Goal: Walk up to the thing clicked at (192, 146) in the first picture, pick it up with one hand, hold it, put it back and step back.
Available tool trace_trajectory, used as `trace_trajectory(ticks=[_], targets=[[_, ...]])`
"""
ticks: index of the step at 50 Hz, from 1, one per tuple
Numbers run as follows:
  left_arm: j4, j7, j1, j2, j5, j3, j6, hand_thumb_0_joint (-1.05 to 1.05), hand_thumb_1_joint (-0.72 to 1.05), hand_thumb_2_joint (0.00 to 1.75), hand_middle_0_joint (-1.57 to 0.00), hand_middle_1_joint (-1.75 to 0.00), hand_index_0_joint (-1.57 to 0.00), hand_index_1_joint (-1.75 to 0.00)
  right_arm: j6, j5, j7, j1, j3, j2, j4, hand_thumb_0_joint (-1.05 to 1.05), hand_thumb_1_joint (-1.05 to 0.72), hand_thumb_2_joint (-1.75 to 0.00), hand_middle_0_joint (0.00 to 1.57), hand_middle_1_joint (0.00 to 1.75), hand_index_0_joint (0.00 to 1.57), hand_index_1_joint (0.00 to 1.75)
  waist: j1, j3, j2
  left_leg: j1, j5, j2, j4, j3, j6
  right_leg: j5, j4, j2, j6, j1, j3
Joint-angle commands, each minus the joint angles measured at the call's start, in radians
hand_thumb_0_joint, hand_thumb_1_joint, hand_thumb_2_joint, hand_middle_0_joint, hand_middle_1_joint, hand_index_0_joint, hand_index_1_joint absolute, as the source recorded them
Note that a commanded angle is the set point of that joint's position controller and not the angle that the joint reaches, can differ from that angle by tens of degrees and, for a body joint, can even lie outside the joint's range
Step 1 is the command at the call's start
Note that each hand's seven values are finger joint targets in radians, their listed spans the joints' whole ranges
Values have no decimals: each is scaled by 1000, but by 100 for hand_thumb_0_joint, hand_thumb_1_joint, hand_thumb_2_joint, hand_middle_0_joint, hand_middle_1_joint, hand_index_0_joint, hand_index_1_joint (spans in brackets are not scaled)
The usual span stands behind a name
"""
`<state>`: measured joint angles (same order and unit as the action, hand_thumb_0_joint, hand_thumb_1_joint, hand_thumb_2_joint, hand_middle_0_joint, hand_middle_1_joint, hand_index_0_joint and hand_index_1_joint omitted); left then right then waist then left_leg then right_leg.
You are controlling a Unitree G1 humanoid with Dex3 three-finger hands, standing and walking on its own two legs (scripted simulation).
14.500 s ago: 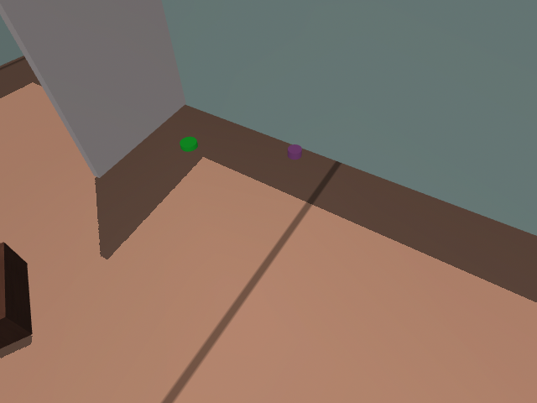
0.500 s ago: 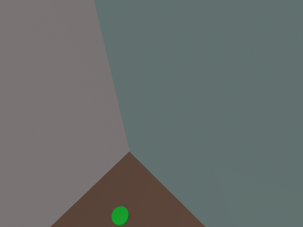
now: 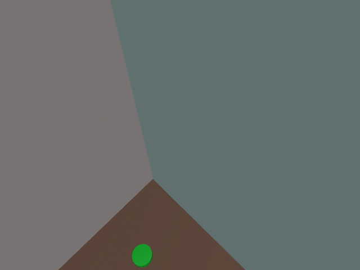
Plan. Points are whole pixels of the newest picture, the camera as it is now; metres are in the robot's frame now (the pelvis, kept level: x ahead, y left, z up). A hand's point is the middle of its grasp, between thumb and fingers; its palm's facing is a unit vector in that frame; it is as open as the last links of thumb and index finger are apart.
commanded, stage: stand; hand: left
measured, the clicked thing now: (142, 255) +0.34 +0.25 -0.77
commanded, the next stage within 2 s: walk up in 0.24 s
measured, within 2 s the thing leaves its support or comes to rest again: neither
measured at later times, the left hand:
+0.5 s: hand out of the picture +0.05 +0.32 -0.16, palm faces -0.06 -0.89 -0.45, open 7.4 cm
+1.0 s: hand out of the picture -0.06 +0.38 -0.18, palm faces -0.12 -0.93 -0.35, open 7.4 cm
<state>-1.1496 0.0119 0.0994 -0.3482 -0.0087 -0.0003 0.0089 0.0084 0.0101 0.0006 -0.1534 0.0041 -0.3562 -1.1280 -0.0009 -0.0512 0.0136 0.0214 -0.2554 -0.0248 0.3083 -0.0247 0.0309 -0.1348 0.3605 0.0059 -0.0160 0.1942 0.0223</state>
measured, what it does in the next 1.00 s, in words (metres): walks backwards: left foot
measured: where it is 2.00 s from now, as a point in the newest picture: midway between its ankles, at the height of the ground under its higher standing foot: outside the picture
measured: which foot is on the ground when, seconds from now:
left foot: down 0.00-0.30, up 0.32-0.58, down 0.60-1.00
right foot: down 0.00-0.62, up 0.64-1.00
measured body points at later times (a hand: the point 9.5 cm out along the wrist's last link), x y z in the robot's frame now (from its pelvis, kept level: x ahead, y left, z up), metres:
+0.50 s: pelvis -0.07 +0.05 -0.02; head +0.02 +0.03 +0.42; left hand +0.06 +0.37 -0.13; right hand +0.03 -0.29 -0.15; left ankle -0.13 +0.19 -0.68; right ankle +0.04 -0.11 -0.75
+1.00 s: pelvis -0.14 +0.11 -0.01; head -0.10 +0.14 +0.43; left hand -0.05 +0.43 -0.15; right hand -0.09 -0.22 -0.10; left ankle -0.14 +0.22 -0.75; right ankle -0.16 -0.03 -0.71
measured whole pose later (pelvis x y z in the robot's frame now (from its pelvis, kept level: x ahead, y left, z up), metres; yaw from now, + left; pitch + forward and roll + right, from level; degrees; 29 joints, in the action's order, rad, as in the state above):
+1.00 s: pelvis -0.14 +0.11 -0.01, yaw -4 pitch -3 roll +0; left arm -0.95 0.02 0.21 -0.44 -0.03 -0.07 -0.08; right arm 0.05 0.03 -0.03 -0.25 -0.06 -0.36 -0.86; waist 0.00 -0.13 -0.08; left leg 0.16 -0.32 -0.01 0.54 0.05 -0.02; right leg -0.44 0.87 0.05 0.01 0.32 -0.14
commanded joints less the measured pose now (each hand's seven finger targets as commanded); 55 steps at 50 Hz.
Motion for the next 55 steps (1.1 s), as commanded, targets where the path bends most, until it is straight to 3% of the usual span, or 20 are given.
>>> trace_trajectory(ticks=[1,11,12,13,14,16,17,23,27,29,30,31,32,33,35,36,39,43,51,55], targets=[[60,-17,-43,-218,6,-42,23,0,90,90,-20,-30,-20,-30,16,-1,-12,23,-41,-206,58,0,-90,-90,20,30,20,30,3,76,-17,95,135,-99,-56,-61,-44,128,-47,-132,-15,-131,-127],[59,-18,-40,-219,6,-41,22,0,90,90,-20,-30,-20,-30,14,0,-12,19,-41,-205,61,0,-90,-90,20,30,20,30,4,46,-32,102,105,-96,-63,-59,-46,85,-62,-128,-11,-114,-129],[101,-32,-64,-297,13,-81,15,0,90,90,-20,-30,-20,-30,-25,1,-9,54,-83,-276,89,0,-90,-90,20,30,20,30,18,-76,25,187,280,-55,62,-37,-53,423,16,-181,-27,-39,-164],[112,-41,-26,-310,18,-88,11,0,90,90,-20,-30,-20,-30,-38,-10,-11,40,-81,-251,108,0,-90,-90,20,30,20,30,26,-16,-7,175,290,-28,156,-12,-47,541,33,-219,-69,-69,-192],[118,-48,0,-320,16,-95,7,0,90,90,-20,-30,-20,-30,-45,-14,-10,19,-81,-231,115,0,-90,-90,20,30,20,30,36,25,-66,184,215,13,251,11,-38,583,11,-272,-121,-94,-247],[156,-64,16,-343,-7,-106,8,0,90,90,-20,-30,-20,-30,-71,-5,-4,4,-95,-215,161,0,-90,-90,20,30,20,30,46,90,-153,259,-314,67,603,-44,-46,650,-28,-421,-257,-100,-383],[179,-67,7,-336,-16,-108,7,0,90,90,-20,-30,-20,-30,-86,1,1,-6,-104,-212,182,0,-90,-90,20,30,20,30,33,102,-137,261,-342,46,718,-107,-56,552,-28,-427,-267,-44,-370],[294,-69,-39,-295,-38,-114,-17,0,90,90,-20,-30,-20,-30,-113,6,25,-64,-138,-216,273,0,-90,-90,20,30,20,30,15,153,-143,323,-270,51,798,-110,-26,234,44,-290,-221,-9,-188],[344,-59,-74,-309,-42,-119,-35,0,90,90,-20,-30,-20,-30,-93,3,16,-138,-152,-231,264,0,-90,-90,20,30,20,30,-4,179,-272,250,-233,7,365,-57,-19,58,117,-281,-177,-30,-209],[350,-48,-81,-297,-21,-111,-59,0,90,90,-20,-30,-20,-30,-71,23,9,-210,-162,-224,225,0,-90,-90,20,30,20,30,-45,139,-203,85,2,26,105,-9,-26,23,282,-196,-116,130,-138],[357,-47,-24,-218,-3,-93,-69,0,90,90,-20,-30,-20,-30,-60,48,6,-172,-172,-289,243,0,-90,-90,20,30,20,30,-33,73,54,79,-51,-78,-30,-207,-49,-258,478,-33,-55,298,-75],[361,-53,12,-192,-7,-89,-71,0,90,90,-20,-30,-20,-30,-51,58,4,-80,-187,-406,293,0,-90,-90,20,30,20,30,8,41,245,146,38,-279,-50,-495,-107,-513,640,97,-2,430,-105],[357,-64,-68,-263,-17,-112,-69,0,90,90,-20,-30,-20,-30,-47,36,2,-41,-191,-466,313,0,-90,-90,20,30,20,30,-60,9,257,376,39,-383,-74,-589,-250,-540,752,75,6,307,-219],[346,-59,-113,-285,-19,-122,-67,0,90,90,-20,-30,-20,-30,-37,33,-4,20,-180,-430,324,0,-90,-90,20,30,20,30,-42,-62,229,476,12,-380,-98,-583,-291,-476,840,69,0,257,-254],[287,-46,19,-273,13,-113,-65,0,90,90,-20,-30,-20,-30,-18,37,-21,109,-145,-314,342,0,-90,-90,20,30,20,30,46,-54,98,303,225,-177,59,-229,-168,-310,885,98,-3,344,-300],[279,-40,89,-266,18,-107,-68,0,90,90,-20,-30,-20,-30,-8,30,-28,79,-142,-290,332,0,-90,-90,20,30,20,30,66,-16,97,154,285,-146,93,-168,-114,-259,872,105,-7,407,-281],[309,-26,29,-260,-6,-117,-58,0,90,90,-20,-30,-20,-30,16,15,-34,-91,-153,-290,288,0,-90,-90,20,30,20,30,-20,63,151,-140,483,-188,151,-227,-121,-245,718,66,32,440,-230],[332,-16,-2,-263,-23,-109,-50,0,90,90,-20,-30,-20,-30,34,9,-53,-201,-153,-287,280,0,-90,-90,20,30,20,30,-77,60,118,-209,432,-233,106,-259,-102,-280,581,49,38,429,-213],[305,16,59,-229,-19,-105,-45,0,90,90,-20,-30,-20,-30,58,19,-47,-102,-140,-305,339,0,-90,-90,20,30,20,30,-26,3,135,40,335,-283,71,-188,-217,-329,394,-23,5,180,-136],[249,22,169,-214,-18,-114,-25,0,90,90,-20,-30,-20,-30,40,15,-27,4,-115,-288,361,0,-90,-90,20,30,20,30,47,5,101,316,25,-186,151,-78,-162,-178,116,12,-20,-156,-54]])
